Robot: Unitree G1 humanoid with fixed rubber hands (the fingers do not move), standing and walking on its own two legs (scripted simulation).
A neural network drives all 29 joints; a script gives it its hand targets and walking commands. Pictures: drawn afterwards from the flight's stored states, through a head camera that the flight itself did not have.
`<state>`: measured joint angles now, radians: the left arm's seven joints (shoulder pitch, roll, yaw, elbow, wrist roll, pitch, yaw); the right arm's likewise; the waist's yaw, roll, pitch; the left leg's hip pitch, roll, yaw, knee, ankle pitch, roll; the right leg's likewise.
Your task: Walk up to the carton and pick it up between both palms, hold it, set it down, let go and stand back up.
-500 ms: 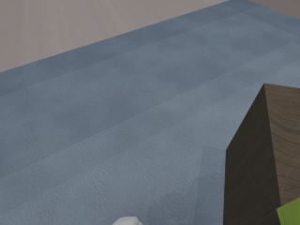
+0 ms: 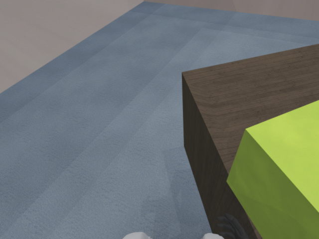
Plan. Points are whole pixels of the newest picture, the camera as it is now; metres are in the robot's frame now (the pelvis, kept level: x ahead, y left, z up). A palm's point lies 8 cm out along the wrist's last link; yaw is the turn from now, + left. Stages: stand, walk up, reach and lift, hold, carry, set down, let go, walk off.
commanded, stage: walk up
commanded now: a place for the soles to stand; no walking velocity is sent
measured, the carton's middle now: (303, 180) +0.24 -0.29 +0.03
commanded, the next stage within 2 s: none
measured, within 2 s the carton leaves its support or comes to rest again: neither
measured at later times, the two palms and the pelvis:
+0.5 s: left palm (51, 198) +0.25 +0.37 -0.10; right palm out of the picture +0.07 -0.16 -0.10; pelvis +0.04 +0.13 +0.00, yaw -21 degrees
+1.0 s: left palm (90, 190) +0.27 +0.25 -0.10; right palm out of the picture -0.08 -0.15 -0.11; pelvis +0.04 +0.10 +0.01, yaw -41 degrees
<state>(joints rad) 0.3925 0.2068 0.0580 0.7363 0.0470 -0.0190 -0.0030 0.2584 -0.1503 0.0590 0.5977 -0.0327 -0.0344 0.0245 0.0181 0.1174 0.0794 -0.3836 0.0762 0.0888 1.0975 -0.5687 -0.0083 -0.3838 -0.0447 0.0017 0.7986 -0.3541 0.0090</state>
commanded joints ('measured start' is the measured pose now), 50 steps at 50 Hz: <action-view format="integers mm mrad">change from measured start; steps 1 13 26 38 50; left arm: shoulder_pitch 27 -76 -184 -70 -203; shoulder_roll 353 191 229 382 279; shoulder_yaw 114 38 34 87 41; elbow -103 -193 -171 -71 -133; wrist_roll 31 -19 7 -19 -13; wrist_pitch -21 24 94 25 35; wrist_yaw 71 45 -27 -1 18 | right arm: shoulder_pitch -63 105 60 -124 142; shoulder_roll -254 -292 -336 -323 -243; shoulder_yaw -139 -153 -163 -152 -144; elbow -117 -30 41 -92 -34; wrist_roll -7 26 -26 40 20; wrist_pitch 32 18 11 65 22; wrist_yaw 15 2 -68 -31 -14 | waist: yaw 5 -84 -90 96 -46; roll -246 -30 52 -281 -233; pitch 60 -199 -87 -47 -72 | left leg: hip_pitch -373 328 385 -352 125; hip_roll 48 31 397 54 -47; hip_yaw -160 -212 -294 -91 -48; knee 94 -569 -648 84 -412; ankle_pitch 98 342 563 -76 243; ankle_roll -16 48 291 5 28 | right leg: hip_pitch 126 -219 -333 171 -75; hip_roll -287 84 -49 -257 -126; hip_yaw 619 187 67 663 421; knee -548 149 406 -584 -292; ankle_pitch -430 91 -171 -491 153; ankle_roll -266 -32 47 -311 -175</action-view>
